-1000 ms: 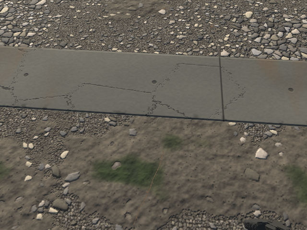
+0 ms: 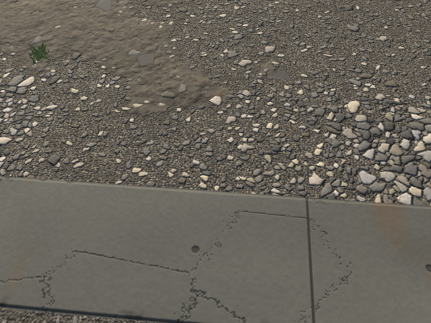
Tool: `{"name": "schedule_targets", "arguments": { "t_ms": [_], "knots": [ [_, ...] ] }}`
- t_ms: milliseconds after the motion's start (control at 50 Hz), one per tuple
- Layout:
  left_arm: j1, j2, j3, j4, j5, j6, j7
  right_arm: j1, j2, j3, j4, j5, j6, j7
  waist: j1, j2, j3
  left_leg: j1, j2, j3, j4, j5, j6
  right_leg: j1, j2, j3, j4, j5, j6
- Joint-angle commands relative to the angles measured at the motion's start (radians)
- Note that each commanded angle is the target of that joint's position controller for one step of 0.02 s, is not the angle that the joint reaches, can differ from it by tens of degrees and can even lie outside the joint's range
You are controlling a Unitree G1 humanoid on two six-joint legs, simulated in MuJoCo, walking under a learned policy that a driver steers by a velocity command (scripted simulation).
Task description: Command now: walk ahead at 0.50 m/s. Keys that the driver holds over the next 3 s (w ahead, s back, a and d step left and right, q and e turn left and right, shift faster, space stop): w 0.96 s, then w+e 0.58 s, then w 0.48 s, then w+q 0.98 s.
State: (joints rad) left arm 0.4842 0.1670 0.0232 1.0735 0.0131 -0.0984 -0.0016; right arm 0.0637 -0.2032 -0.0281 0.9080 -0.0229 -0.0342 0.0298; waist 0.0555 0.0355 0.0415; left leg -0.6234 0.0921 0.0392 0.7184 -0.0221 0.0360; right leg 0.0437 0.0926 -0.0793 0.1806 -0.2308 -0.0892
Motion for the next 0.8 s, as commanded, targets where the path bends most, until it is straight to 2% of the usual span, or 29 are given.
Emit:
{"name": "schedule_targets", "arguments": {
  "t_ms": [20,60,100,120,140,160,180,200,220,240,260,280,300,340,400,520,600,640,660,680,700,720,740,760,780,800],
  "knots": [
    [0.075,0.134,0.02,-0.013,0.007,-0.006,0.011,-0.122,-0.048,-0.003,-0.084,0.003,-0.015,-0.002,0.003,-0.103,0.076,-0.023,-0.031,0.033,-0.077,0.004,0.015,0.006,-0.295,0.138,-0.033,0.45,-0.109],
    [0.079,0.142,0.023,-0.003,0.013,-0.002,0.018,-0.141,-0.058,-0.007,-0.099,0.002,-0.022,-0.003,-0.003,-0.102,0.081,-0.018,-0.041,0.033,-0.115,-0.055,0.037,0.068,-0.321,0.141,0.004,0.515,-0.112],
    [0.048,0.154,0.027,-0.002,0.016,0.0,0.023,-0.086,-0.067,-0.014,-0.088,0.002,-0.032,-0.008,-0.041,-0.106,0.056,0.097,-0.078,0.051,-0.166,-0.132,0.07,0.081,-0.323,0.116,0.095,0.706,-0.094],
    [0.034,0.163,0.03,-0.002,0.016,0.002,0.023,0.005,-0.079,-0.023,-0.059,0.001,-0.038,-0.015,-0.079,-0.11,0.009,0.218,-0.113,0.065,-0.194,-0.155,0.088,0.072,-0.313,0.102,0.199,0.831,-0.081],
    [0.015,0.163,0.029,-0.004,0.01,0.006,0.021,0.169,-0.097,-0.037,-0.001,-0.004,-0.047,-0.024,-0.147,-0.083,-0.073,0.418,-0.138,0.077,-0.256,-0.115,0.113,0.02,-0.275,0.068,0.38,0.848,-0.062],
    [0.003,0.144,0.021,-0.029,0.001,0.003,0.018,0.352,-0.161,-0.059,0.044,-0.027,-0.057,-0.036,-0.21,-0.033,-0.185,0.69,0.007,-0.08,-0.262,-0.163,0.163,-0.176,-0.235,0.043,0.634,0.601,-0.042],
    [0.101,0.045,0.002,-0.053,-0.038,0.004,0.007,0.449,-0.265,-0.086,0.053,-0.044,-0.054,-0.037,-0.18,0.181,-0.32,0.971,0.314,-0.566,-0.343,-0.253,0.3,-0.538,-0.057,-0.027,1.04,-0.048,0.01],
    [0.068,0.134,0.029,-0.041,-0.01,0.006,0.008,0.389,-0.232,-0.082,0.051,-0.001,-0.039,-0.027,-0.165,0.083,-0.302,0.91,0.317,-0.712,-0.446,-0.273,0.31,-0.644,-0.042,0.11,1.145,-0.267,-0.006],
    [-0.025,0.137,0.036,-0.071,-0.002,0.007,0.006,0.271,-0.183,-0.068,0.036,0.014,-0.037,-0.023,-0.114,0.04,-0.137,0.762,0.278,-0.537,-0.463,-0.302,0.273,-0.694,-0.106,0.126,1.141,-0.176,-0.012],
    [-0.08,0.121,0.033,-0.083,0.002,0.003,0.001,0.206,-0.119,-0.052,0.026,0.014,-0.044,-0.018,-0.093,-0.005,-0.056,0.626,0.233,-0.427,-0.506,-0.228,0.241,-0.669,-0.14,0.124,1.085,-0.103,-0.01],
    [-0.095,0.102,0.034,-0.083,0.008,0.01,-0.002,0.182,-0.087,-0.042,0.031,0.012,-0.051,-0.019,-0.062,-0.003,-0.015,0.54,0.182,-0.339,-0.532,-0.17,0.201,-0.624,-0.167,0.12,1.027,-0.067,-0.004],
    [-0.078,0.085,0.032,-0.079,0.022,0.025,-0.007,0.185,-0.056,-0.032,0.046,0.014,-0.057,-0.023,-0.034,0.015,-0.001,0.475,0.142,-0.271,-0.552,-0.11,0.175,-0.572,-0.182,0.116,0.982,-0.051,0.008],
    [-0.062,0.066,0.03,-0.072,0.027,0.038,-0.014,0.211,-0.048,-0.029,0.061,0.013,-0.064,-0.026,-0.023,0.021,-0.008,0.453,0.125,-0.229,-0.558,-0.059,0.169,-0.542,-0.182,0.107,0.964,-0.042,0.018],
    [-0.091,0.066,0.033,-0.087,0.028,0.053,-0.021,0.271,-0.071,-0.031,0.085,0.013,-0.074,-0.029,-0.014,0.017,-0.002,0.449,0.11,-0.185,-0.571,0.02,0.177,-0.567,-0.186,0.087,0.931,-0.013,0.034],
    [-0.227,0.078,0.035,-0.135,0.024,0.065,-0.025,0.331,-0.088,-0.03,0.1,0.012,-0.073,-0.03,-0.034,0.021,0.041,0.468,0.095,-0.148,-0.607,0.026,0.177,-0.672,-0.208,0.066,0.828,0.09,0.056],
    [-0.447,0.066,0.02,-0.208,0.011,0.06,-0.026,0.445,-0.085,-0.021,0.126,0.011,-0.071,-0.036,-0.092,0.026,0.066,0.577,0.088,-0.1,-0.597,0.161,0.159,-0.695,-0.182,0.022,0.547,0.226,0.065],
    [-0.533,0.073,0.017,-0.247,0.01,0.053,-0.02,0.498,-0.092,-0.021,0.148,0.0,-0.063,-0.048,-0.113,0.032,0.08,0.699,0.123,-0.091,-0.544,0.27,0.173,-0.699,-0.153,0.005,0.455,0.179,0.036],
    [-0.528,0.083,0.021,-0.255,0.009,0.045,-0.018,0.487,-0.102,-0.025,0.153,-0.006,-0.06,-0.054,-0.097,0.034,0.079,0.74,0.141,-0.086,-0.495,0.365,0.167,-0.658,-0.135,0.0,0.414,0.114,0.008],
    [-0.488,0.089,0.026,-0.246,0.008,0.039,-0.014,0.465,-0.109,-0.027,0.151,-0.007,-0.059,-0.056,-0.072,0.038,0.062,0.738,0.139,-0.07,-0.442,0.478,0.154,-0.584,-0.113,-0.01,0.386,0.076,-0.01],
    [-0.404,0.101,0.034,-0.221,0.008,0.034,-0.008,0.451,-0.119,-0.03,0.15,-0.006,-0.059,-0.057,-0.036,0.043,0.02,0.73,0.13,-0.055,-0.347,0.607,0.141,-0.467,-0.079,-0.023,0.36,0.051,-0.028],
    [-0.244,0.116,0.047,-0.166,0.013,0.025,-0.001,0.428,-0.124,-0.032,0.149,0.0,-0.056,-0.055,0.035,0.017,-0.058,0.691,0.093,-0.022,-0.167,0.64,0.121,-0.278,-0.046,-0.042,0.291,0.091,-0.052],
    [-0.064,0.178,0.07,-0.116,0.035,0.015,0.009,0.42,-0.108,-0.026,0.128,0.009,-0.056,-0.051,0.096,-0.031,-0.166,0.51,0.053,0.004,0.08,0.428,0.098,-0.01,-0.158,0.085,0.279,0.068,-0.097],
    [0.042,0.293,0.097,-0.111,0.053,0.014,0.013,0.506,-0.006,-0.005,0.095,0.046,-0.056,-0.038,0.073,-0.236,-0.316,0.163,-0.107,0.066,0.48,-0.183,0.043,0.292,-0.476,0.55,0.217,-0.005,-0.221],
    [-0.013,0.267,0.095,-0.111,0.009,0.034,0.001,0.491,-0.084,-0.03,0.107,0.028,-0.054,-0.039,0.061,-0.185,-0.329,0.037,-0.156,-0.064,0.63,-0.474,0.051,0.253,-0.506,0.759,0.089,-0.053,-0.258],
    [-0.132,0.22,0.082,-0.129,-0.003,0.038,-0.002,0.404,-0.101,-0.038,0.079,0.016,-0.052,-0.039,0.012,-0.124,-0.149,-0.033,-0.091,-0.089,0.647,-0.404,0.059,0.109,-0.471,0.592,0.077,-0.096,-0.227],
    [-0.2,0.153,0.064,-0.142,0.0,0.032,-0.006,0.337,-0.09,-0.036,0.061,0.012,-0.057,-0.035,-0.005,-0.07,-0.062,-0.022,-0.056,-0.09,0.592,-0.333,0.061,-0.025,-0.427,0.481,0.038,-0.045,-0.197]
  ]
}}
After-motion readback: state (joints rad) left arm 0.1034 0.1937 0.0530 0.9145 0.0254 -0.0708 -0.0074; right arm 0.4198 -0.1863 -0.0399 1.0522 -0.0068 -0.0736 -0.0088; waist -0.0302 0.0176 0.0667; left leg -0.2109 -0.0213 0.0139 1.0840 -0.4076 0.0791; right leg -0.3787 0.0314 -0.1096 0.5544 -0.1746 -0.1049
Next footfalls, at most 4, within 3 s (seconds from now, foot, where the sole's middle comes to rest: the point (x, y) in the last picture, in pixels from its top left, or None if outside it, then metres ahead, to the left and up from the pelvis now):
0.16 left None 0.25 0.11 -0.78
0.72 right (262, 303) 0.55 -0.07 -0.78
1.28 left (213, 222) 0.83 0.10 -0.78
2.02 right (317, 181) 1.14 -0.32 -0.92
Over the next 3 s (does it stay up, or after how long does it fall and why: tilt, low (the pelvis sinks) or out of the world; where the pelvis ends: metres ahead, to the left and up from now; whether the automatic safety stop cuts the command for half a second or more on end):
stays up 1.49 -0.30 -0.14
